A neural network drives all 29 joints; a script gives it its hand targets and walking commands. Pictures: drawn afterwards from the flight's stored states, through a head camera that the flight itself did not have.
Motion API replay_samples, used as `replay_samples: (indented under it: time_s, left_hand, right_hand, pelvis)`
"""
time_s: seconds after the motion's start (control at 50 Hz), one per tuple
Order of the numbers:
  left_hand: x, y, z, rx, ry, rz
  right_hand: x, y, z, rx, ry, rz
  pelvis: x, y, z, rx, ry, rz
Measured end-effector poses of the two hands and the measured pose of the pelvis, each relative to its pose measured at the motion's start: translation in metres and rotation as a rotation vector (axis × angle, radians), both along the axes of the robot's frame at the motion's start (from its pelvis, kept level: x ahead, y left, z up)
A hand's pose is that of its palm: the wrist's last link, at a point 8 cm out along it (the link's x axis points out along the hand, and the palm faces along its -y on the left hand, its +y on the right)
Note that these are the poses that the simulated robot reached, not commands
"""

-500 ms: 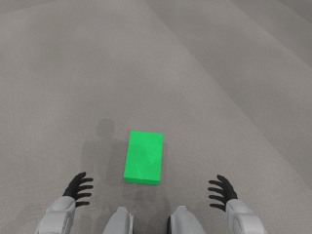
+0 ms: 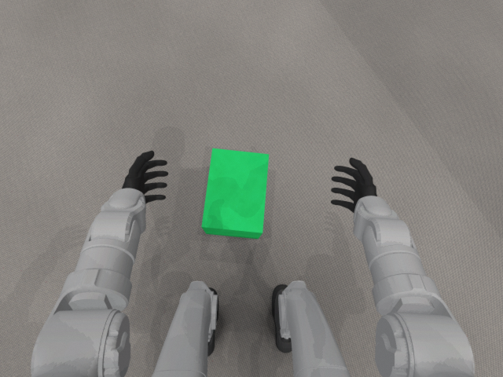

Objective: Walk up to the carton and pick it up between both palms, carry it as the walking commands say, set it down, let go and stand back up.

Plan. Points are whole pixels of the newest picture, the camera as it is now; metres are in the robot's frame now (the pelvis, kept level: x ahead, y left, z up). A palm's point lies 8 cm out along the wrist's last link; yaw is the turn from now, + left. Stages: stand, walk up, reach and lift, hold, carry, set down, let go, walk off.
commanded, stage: reach and lift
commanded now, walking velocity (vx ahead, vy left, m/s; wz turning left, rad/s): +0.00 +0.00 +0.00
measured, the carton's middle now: (236, 195) +0.51 +0.02 -0.59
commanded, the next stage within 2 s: none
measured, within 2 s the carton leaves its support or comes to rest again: neither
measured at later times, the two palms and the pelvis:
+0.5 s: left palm (154, 126) +0.52 +0.18 -0.12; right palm (353, 139) +0.51 -0.20 -0.12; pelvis +0.01 -0.01 -0.02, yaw -1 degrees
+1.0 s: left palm (169, 150) +0.53 +0.18 -0.24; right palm (331, 162) +0.51 -0.19 -0.24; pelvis -0.01 -0.01 -0.10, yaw -1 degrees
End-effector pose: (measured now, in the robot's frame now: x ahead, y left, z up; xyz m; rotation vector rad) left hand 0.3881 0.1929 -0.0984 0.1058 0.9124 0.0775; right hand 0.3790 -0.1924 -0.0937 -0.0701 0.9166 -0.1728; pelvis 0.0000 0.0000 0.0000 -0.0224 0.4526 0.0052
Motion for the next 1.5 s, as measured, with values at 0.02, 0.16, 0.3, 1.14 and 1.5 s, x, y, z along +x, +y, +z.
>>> replay_samples:
  time_s: [0.02,0.16,0.3,1.14,1.5]
  left_hand:
    - [0.005,0.000,-0.002,0.003,-0.011,0.004]
    - [0.045,0.000,-0.013,0.017,-0.101,0.026]
    - [0.091,-0.009,-0.018,-0.003,-0.198,0.026]
    - [0.141,-0.017,-0.196,0.018,-0.294,0.018]
    - [0.129,-0.028,-0.295,0.008,-0.237,0.022]
  right_hand:
    - [0.005,0.002,-0.002,0.008,-0.010,-0.004]
    - [0.039,0.002,-0.020,0.014,-0.084,-0.031]
    - [0.075,-0.010,-0.022,-0.009,-0.194,-0.035]
    - [0.131,-0.003,-0.197,-0.011,-0.300,-0.047]
    - [0.118,0.005,-0.296,0.022,-0.248,-0.031]
  pelvis:
    - [0.001,0.000,-0.001,0.000,0.013,-0.001]
    - [0.008,-0.001,-0.006,0.004,0.129,-0.006]
    - [0.009,-0.005,-0.010,0.012,0.232,-0.013]
    - [-0.026,-0.010,-0.132,0.010,0.178,-0.010]
    - [-0.056,-0.003,-0.230,0.005,0.093,-0.036]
